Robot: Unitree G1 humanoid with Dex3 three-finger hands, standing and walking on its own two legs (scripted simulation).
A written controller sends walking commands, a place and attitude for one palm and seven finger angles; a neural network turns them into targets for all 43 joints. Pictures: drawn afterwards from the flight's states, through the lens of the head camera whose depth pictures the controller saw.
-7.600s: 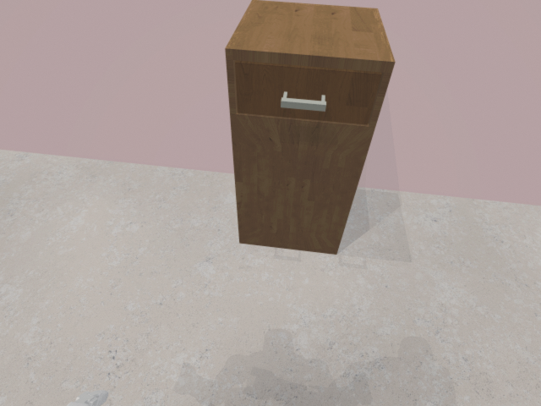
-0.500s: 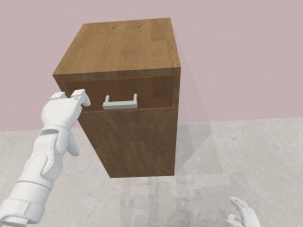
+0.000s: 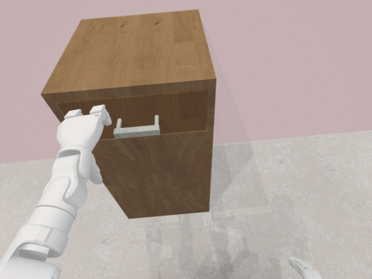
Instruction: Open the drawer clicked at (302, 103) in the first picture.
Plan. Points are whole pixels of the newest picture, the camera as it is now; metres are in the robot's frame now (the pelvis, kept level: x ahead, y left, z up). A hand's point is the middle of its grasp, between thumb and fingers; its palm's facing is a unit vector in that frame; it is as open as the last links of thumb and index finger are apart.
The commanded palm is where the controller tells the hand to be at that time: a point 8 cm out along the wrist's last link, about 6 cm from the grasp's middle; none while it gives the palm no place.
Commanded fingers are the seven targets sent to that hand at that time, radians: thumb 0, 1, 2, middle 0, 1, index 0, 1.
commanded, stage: move the hooked fingers above the handle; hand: left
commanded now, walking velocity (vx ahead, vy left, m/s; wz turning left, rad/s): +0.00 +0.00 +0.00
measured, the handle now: (137, 126) +0.51 +0.18 +0.01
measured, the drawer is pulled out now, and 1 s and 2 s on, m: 0.00 0.00 0.00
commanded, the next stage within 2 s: none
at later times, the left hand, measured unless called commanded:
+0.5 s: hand (112, 136) +0.43 +0.21 +0.06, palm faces -0.07 -0.04 -1.00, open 13.8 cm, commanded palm +0.42 +0.21 +0.12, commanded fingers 0.00 -0.50 0.30 -0.30 -1.20 -0.30 -1.20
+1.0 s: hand (120, 131) +0.45 +0.20 +0.05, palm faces -0.09 -0.03 -1.00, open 13.8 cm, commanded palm +0.43 +0.20 +0.12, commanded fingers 0.00 -0.50 0.30 -0.30 -1.20 -0.30 -1.20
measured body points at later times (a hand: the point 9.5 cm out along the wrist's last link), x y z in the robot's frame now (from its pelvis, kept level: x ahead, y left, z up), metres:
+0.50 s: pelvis -0.01 +0.02 +0.00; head +0.03 +0.00 +0.44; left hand +0.42 +0.21 +0.11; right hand +0.08 -0.23 -0.14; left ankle -0.02 +0.11 -0.73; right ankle -0.05 -0.10 -0.73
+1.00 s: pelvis -0.01 -0.01 +0.00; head +0.03 -0.03 +0.44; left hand +0.45 +0.20 +0.11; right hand +0.02 -0.27 -0.14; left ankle -0.02 +0.11 -0.73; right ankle -0.05 -0.10 -0.73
